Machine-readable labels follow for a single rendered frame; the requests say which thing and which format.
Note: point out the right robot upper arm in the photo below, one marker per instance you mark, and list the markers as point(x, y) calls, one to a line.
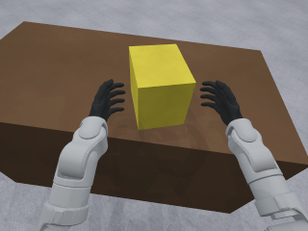
point(297, 225)

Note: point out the left robot forearm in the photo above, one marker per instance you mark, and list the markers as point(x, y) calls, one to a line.
point(68, 202)

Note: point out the carton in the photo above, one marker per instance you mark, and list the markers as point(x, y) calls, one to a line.
point(161, 85)

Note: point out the right robot forearm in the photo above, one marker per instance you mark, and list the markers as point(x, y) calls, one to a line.
point(271, 191)

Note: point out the robot right hand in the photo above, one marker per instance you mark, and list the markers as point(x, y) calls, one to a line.
point(225, 101)

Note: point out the pedestal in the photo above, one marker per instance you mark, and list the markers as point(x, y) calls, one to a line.
point(50, 74)

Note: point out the robot left hand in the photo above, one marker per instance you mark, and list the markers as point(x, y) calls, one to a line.
point(101, 104)

